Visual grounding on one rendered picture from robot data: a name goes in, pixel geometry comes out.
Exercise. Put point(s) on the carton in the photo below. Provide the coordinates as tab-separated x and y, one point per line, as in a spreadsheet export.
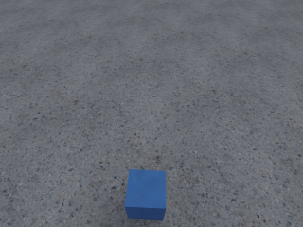
146	194

